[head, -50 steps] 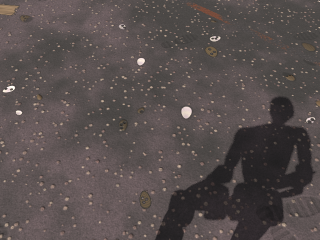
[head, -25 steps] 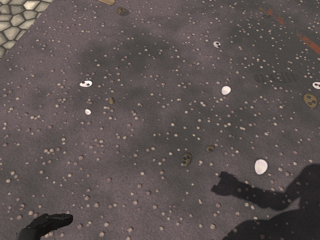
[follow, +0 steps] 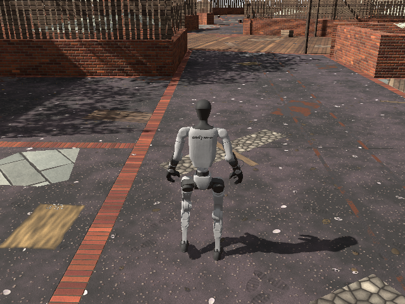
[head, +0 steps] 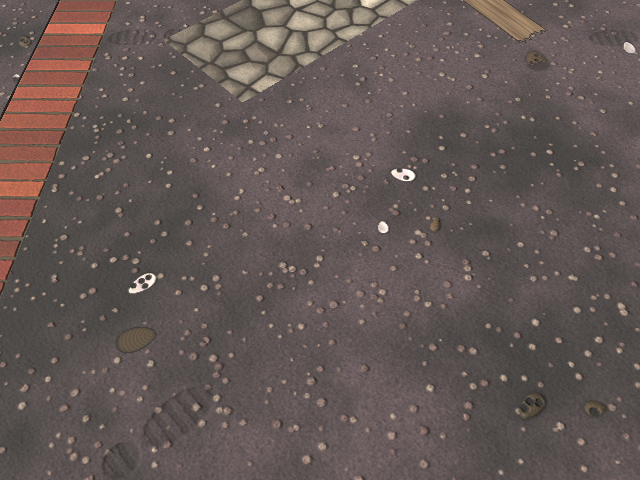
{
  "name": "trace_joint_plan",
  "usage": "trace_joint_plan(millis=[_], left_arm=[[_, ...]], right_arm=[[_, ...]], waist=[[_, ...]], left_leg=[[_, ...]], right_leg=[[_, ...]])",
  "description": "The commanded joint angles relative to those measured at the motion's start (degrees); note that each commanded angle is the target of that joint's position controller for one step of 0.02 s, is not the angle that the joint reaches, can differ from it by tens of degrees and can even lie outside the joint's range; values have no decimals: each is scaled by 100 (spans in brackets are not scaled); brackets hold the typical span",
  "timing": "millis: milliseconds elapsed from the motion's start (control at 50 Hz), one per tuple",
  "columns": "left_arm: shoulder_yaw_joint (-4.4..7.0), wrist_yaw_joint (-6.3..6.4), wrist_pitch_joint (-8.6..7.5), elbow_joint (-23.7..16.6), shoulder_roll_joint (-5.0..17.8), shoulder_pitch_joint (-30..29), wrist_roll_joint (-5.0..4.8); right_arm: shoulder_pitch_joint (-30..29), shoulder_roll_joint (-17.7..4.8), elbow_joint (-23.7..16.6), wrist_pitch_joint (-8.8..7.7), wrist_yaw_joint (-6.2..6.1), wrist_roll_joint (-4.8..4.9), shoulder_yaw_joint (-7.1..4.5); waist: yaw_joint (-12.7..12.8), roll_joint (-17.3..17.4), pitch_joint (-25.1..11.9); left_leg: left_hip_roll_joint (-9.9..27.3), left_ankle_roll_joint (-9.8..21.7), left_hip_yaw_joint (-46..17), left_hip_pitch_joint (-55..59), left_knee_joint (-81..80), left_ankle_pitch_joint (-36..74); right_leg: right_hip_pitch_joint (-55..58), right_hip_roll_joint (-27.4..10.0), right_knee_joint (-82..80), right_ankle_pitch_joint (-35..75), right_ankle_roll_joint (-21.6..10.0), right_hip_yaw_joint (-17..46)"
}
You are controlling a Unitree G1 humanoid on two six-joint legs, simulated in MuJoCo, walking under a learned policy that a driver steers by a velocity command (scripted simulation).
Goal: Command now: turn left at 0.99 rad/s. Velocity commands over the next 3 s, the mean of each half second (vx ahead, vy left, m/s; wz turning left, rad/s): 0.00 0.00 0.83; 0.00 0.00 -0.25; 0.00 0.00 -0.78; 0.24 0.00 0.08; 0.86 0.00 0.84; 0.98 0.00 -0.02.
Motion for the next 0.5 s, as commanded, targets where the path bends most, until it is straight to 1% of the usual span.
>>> trace_joint_plan(millis=[20, 40, 80, 100, 120, 140, 160, 180, 200, 220, 240, 260, 280, 300, 320, 360, 400, 460, 500], left_arm=[[414, -58, -68, -319, 1254, -140, -46], [436, -97, -86, -296, 1279, -147, -85], [477, -175, -139, -239, 1308, -99, -193], [489, -200, -162, -214, 1296, -99, -246], [487, -212, -170, -171, 1227, -102, -306], [450, -244, -174, -31, 1006, 191, -309], [388, -277, -177, -128, 756, 302, -131], [288, -225, -213, -618, 574, -175, 54], [367, -169, -230, -638, 919, -676, 10], [364, -129, -248, -672, 900, -782, -95], [388, -73, -245, -544, 933, -580, -80], [413, -37, -235, -505, 1018, -443, -30], [415, -57, -236, -451, 1010, -344, -14], [402, -85, -232, -351, 972, -146, -33], [371, -108, -223, -264, 905, -27, -66], [288, -132, -192, -237, 753, -69, -99], [231, -165, -162, -261, 682, -130, -113], [222, -199, -145, -306, 763, -142, -139], [220, -219, -163, -343, 793, -118, -150]], right_arm=[[-276, -358, -533, -84, 42, -22, -83], [-262, -384, -516, -56, 59, -19, -102], [-247, -426, -508, 21, 103, -10, -149], [-175, -430, -482, 55, 127, -3, -181], [32, -436, -399, 71, 129, 5, -231], [423, -620, -240, 62, 69, -14, -340], [836, -1396, -217, 10, -34, -5, -577], [517, -1848, -447, -153, -26, -217, -586], [517, -1437, -472, -313, 54, -291, -521], [412, -1290, -357, -405, 32, -243, -444], [100, -1101, -351, -408, -21, -99, -396], [-206, -962, -408, -362, -77, -12, -334], [-367, -916, -473, -325, -129, -31, -294], [-460, -858, -492, -297, -165, -85, -261], [-450, -826, -481, -285, -190, -120, -242], [-334, -809, -396, -277, -215, -118, -220], [-306, -837, -338, -251, -216, -138, -206], [-379, -819, -304, -224, -158, -192, -155], [-426, -762, -265, -218, -116, -191, -109]], waist=[[172, -1126, -943], [148, -1152, -941], [95, -1175, -946], [14, -1142, -969], [-141, -1038, -1009], [-260, -597, -1069], [-281, 1069, -975], [-142, 1985, -1353], [-556, 1058, -1548], [-382, 858, -1282], [-156, 464, -1101], [-5, 501, -1041], [91, 558, -1088], [156, 544, -1205], [147, 481, -1298], [43, 446, -1325], [-38, 570, -1295], [-122, 705, -1158], [-154, 747, -1081]], left_leg=[[41, 125, 327, 200, -731, 64], [9, 200, 417, 395, -993, 41], [-45, 386, 526, 715, -1588, 8], [-105, 511, 586, 967, -2025, 128], [-239, 683, 663, 1448, -2648, 494], [-384, 929, 449, 2272, -3239, 1091], [685, 1496, -1320, 3464, -3657, 3515], [1680, 2705, -3327, 3663, -3681, 3976], [1561, 2757, -3013, 3575, -3895, 3455], [1261, 2458, -2630, 3335, -3925, 2990], [961, 2138, -2268, 3127, -3871, 2672], [829, 1988, -2087, 2852, -3823, 2723], [655, 1936, -1948, 2569, -3790, 2943], [591, 1917, -1794, 2519, -3736, 3144], [534, 1899, -1685, 2489, -3671, 3265], [462, 1864, -1634, 2448, -3537, 3330], [450, 1866, -1716, 2285, -3469, 3096], [510, 1921, -1997, 1996, -3404, 2848], [533, 1937, -2201, 1962, -3305, 2896]], right_leg=[[872, -1495, -600, 1658, -1129, 574], [845, -1552, -546, 1677, -1078, 474], [914, -1705, -335, 1684, -935, 352], [919, -1745, -127, 1622, -802, 257], [755, -1684, 267, 1410, -567, 47], [237, -1402, 1022, 916, -214, -254], [-1471, -722, 2815, -1303, 341, -693], [-3024, 63, 4160, -2826, 628, 216], [-3139, 55, 4739, -2594, 516, 952], [-3163, 27, 4694, -2069, 344, 1134], [-3114, -73, 4441, -1578, 299, 1208], [-2925, -70, 4181, -1252, 314, 1240], [-2581, 41, 4131, -1009, 360, 1195], [-2405, 127, 4047, -813, 422, 1117], [-2239, 175, 3807, -691, 476, 1061], [-2005, 215, 3209, -570, 564, 1021], [-1720, 222, 2793, -574, 586, 1004], [-1342, 208, 2388, -759, 520, 983], [-1152, 203, 2098, -915, 448, 970]])
Next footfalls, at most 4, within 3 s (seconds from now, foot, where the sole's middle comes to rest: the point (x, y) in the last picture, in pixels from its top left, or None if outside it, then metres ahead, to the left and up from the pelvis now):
0.14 left None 0.04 0.15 -0.78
0.58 right None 0.15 -0.05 -0.78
1.30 right None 0.12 -0.11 -0.78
1.74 left None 0.17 0.11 -0.78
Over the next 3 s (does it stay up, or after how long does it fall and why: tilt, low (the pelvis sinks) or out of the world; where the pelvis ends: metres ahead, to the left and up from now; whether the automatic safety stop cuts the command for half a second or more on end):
stays up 0.89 0.19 -0.03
